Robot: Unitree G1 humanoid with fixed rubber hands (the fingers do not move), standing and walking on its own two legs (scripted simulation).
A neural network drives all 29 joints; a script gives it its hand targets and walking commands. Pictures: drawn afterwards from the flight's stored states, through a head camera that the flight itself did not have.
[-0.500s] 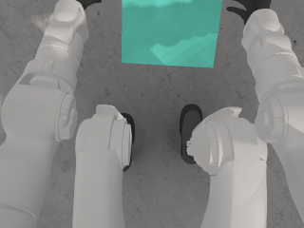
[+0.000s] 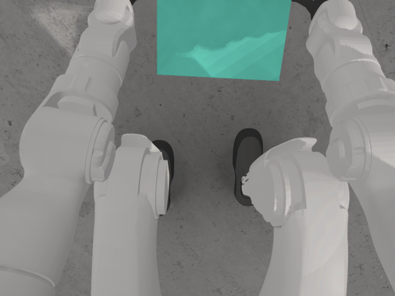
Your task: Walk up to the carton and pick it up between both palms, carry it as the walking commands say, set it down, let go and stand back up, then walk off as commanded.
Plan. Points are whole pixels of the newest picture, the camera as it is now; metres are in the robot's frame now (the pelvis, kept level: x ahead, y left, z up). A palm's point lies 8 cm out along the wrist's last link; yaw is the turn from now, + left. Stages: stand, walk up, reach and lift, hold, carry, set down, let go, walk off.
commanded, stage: reach and lift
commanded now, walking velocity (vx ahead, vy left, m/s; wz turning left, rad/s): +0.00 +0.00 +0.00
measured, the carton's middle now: (219, 18) +0.51 -0.03 -0.29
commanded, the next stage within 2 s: none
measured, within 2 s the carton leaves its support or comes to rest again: leaves its support in 0.74 s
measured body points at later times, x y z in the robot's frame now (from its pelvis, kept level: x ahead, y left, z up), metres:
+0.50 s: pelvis +0.00 +0.00 -0.01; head +0.37 +0.00 +0.24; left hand +0.54 +0.13 -0.21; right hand +0.53 -0.18 -0.21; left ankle +0.10 +0.11 -0.33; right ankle +0.13 -0.12 -0.33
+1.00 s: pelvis -0.01 +0.00 -0.01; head +0.35 +0.00 +0.25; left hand +0.54 +0.12 -0.18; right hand +0.53 -0.19 -0.18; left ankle +0.10 +0.11 -0.33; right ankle +0.13 -0.12 -0.33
